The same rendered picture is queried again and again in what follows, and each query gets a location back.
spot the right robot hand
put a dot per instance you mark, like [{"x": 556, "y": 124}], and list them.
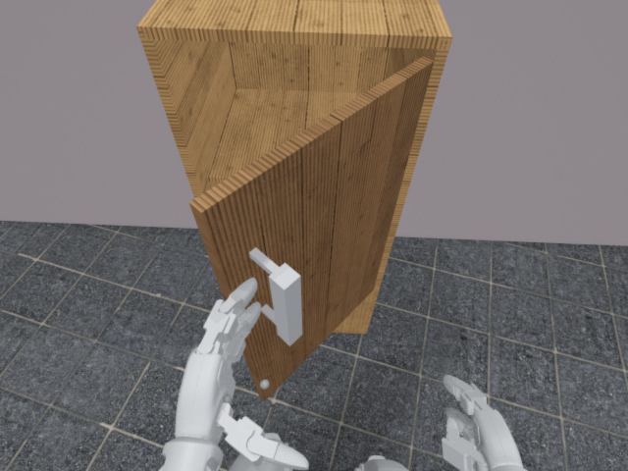
[{"x": 487, "y": 442}]

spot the robot left forearm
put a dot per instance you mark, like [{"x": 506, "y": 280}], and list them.
[{"x": 191, "y": 454}]

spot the handle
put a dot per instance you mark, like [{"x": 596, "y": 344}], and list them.
[{"x": 285, "y": 285}]

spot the cupboard door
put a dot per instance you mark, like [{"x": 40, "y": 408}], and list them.
[{"x": 323, "y": 203}]

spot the robot left thigh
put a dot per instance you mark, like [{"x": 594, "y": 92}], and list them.
[{"x": 242, "y": 464}]

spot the left robot hand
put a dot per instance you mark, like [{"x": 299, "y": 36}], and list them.
[{"x": 208, "y": 377}]

